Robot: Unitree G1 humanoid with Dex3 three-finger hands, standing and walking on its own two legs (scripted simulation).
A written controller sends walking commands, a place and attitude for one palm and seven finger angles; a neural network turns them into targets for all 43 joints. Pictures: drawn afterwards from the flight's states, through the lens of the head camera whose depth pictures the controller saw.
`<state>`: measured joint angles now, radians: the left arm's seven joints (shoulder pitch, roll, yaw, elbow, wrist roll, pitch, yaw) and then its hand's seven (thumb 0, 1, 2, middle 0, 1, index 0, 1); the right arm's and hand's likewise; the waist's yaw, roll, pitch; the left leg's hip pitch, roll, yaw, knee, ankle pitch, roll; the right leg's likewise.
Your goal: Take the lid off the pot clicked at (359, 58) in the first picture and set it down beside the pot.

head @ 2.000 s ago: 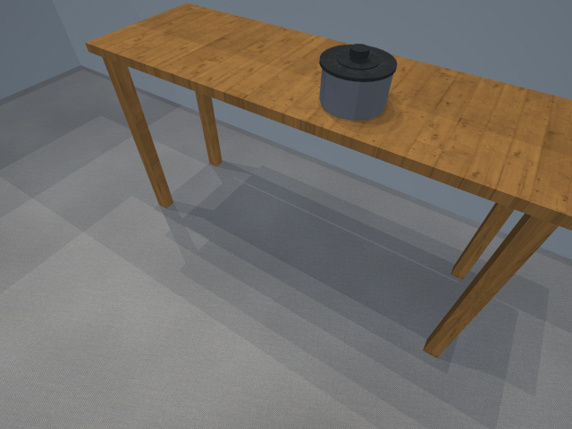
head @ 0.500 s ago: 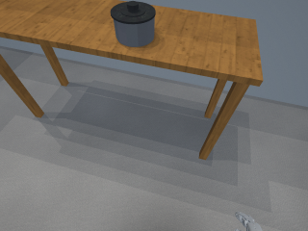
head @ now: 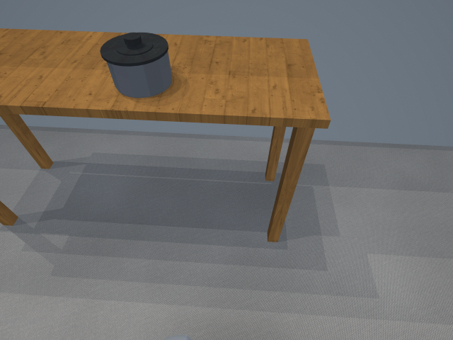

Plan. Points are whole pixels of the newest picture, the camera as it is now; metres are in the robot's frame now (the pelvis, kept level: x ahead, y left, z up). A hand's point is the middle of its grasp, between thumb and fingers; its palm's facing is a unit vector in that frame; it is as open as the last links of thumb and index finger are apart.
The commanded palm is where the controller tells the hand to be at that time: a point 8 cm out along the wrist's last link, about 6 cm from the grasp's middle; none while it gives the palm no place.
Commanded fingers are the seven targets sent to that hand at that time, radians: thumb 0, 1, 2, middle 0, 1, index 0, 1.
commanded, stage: take the last steps up to it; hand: left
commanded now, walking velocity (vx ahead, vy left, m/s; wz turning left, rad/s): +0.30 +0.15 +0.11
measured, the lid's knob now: (132, 39) +0.81 +0.29 +0.14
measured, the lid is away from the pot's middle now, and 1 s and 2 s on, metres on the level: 0.00 0.00 0.00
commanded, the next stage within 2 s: come to a stop and stand still in 0.74 s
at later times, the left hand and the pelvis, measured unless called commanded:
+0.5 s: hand (131, 309) +0.21 +0.21 -0.16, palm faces +0.08 -0.97 -0.22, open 7.3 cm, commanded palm none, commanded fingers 0.00 0.90 0.90 -0.20 -0.30 -0.20 -0.30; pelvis +0.14 +0.03 -0.01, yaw +1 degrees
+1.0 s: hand (97, 318) +0.20 +0.29 -0.19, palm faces +0.17 -0.96 -0.21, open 7.3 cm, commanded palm none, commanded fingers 0.00 0.90 0.90 -0.20 -0.30 -0.20 -0.30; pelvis +0.28 +0.12 -0.01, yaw +3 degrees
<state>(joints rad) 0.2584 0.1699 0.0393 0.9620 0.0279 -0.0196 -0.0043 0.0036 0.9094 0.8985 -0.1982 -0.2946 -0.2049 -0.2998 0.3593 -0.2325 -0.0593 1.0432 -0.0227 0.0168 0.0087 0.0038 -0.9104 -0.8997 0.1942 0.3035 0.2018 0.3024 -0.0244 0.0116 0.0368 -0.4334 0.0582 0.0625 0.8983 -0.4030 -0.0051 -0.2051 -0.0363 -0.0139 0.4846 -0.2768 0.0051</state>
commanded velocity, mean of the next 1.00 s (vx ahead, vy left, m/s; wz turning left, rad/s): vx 0.14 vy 0.06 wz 0.02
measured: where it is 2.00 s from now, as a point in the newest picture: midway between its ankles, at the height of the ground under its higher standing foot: (203, 332)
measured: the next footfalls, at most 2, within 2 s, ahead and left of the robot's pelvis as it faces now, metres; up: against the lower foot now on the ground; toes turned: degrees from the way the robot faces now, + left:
left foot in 0.12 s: +0.11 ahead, +0.15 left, +0.00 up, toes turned +6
right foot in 0.46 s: +0.24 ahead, -0.05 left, +0.00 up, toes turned -7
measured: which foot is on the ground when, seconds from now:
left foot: up 0.00-0.10, down 0.12-0.46, up 0.48-0.88, down 0.90-1.00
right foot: down 0.00-0.12, up 0.14-0.44, down 0.46-0.90, up 0.92-1.00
